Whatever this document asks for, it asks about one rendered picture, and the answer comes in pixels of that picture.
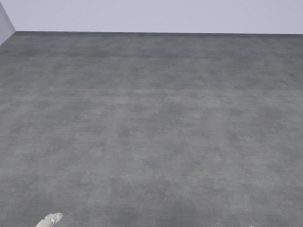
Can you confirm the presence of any robot left hand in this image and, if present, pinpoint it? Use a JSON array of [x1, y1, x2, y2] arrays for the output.
[[36, 213, 63, 227]]

